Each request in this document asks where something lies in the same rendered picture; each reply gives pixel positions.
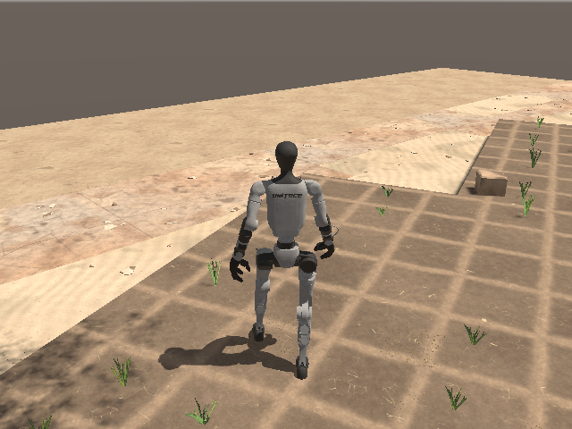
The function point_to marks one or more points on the robot left hand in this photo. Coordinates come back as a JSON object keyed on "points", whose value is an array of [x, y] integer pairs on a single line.
{"points": [[235, 270]]}

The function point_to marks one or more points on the robot torso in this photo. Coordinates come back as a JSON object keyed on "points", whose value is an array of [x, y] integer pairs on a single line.
{"points": [[286, 213]]}

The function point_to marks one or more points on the right robot forearm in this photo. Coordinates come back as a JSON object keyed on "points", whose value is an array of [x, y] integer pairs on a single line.
{"points": [[326, 233]]}

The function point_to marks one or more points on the left robot upper arm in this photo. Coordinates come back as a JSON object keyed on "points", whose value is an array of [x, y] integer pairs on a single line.
{"points": [[258, 189]]}

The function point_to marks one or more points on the left robot foot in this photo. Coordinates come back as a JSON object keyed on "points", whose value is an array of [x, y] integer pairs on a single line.
{"points": [[258, 335]]}

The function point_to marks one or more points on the robot right hand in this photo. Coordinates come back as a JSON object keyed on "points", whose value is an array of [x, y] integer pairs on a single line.
{"points": [[321, 246]]}

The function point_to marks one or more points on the left robot forearm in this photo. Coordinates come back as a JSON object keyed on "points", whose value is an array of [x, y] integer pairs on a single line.
{"points": [[242, 242]]}

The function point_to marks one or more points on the right robot upper arm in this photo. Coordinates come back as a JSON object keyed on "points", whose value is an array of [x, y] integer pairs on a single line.
{"points": [[314, 189]]}

